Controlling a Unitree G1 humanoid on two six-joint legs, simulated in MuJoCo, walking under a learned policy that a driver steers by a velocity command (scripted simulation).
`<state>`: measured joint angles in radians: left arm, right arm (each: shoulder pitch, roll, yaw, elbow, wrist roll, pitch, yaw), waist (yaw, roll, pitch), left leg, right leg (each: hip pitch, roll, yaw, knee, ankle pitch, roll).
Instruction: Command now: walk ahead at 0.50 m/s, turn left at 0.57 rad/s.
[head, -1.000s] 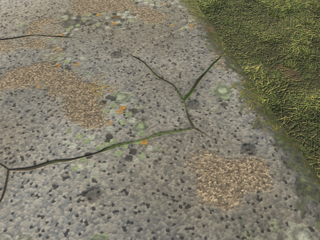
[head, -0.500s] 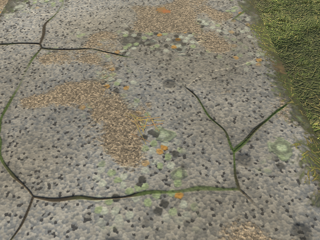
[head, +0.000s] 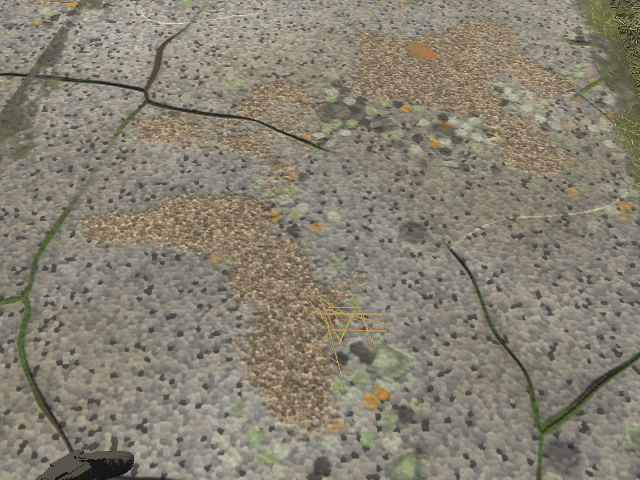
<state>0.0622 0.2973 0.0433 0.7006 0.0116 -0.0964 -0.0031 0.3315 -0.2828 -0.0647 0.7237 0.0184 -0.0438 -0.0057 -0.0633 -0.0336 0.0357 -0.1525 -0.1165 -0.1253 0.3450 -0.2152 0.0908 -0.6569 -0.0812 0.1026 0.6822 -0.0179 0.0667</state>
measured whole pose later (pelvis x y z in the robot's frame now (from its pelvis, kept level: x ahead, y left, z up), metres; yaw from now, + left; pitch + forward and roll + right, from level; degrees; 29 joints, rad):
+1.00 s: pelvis +0.51 +0.13 +0.00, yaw +19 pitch +0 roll +2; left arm 0.18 0.30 0.06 0.81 -0.03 -0.04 -0.01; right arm 0.32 -0.25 -0.06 0.78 -0.02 -0.09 0.01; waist -0.04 -0.05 0.03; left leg -0.03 -0.06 0.14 0.24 -0.22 0.07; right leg -0.71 -0.11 0.09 0.89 -0.01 0.02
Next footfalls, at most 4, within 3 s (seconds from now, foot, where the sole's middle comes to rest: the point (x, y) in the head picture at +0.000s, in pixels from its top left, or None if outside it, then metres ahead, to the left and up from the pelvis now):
0.16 right None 0.28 -0.14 -0.78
0.68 left None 0.47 0.20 -0.78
1.22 right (261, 320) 0.83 0.09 -0.78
1.70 left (174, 236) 1.10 0.31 -0.78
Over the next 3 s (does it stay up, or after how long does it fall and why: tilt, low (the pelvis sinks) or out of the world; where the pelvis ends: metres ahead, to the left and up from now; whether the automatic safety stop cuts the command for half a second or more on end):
stays up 1.41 0.02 -0.01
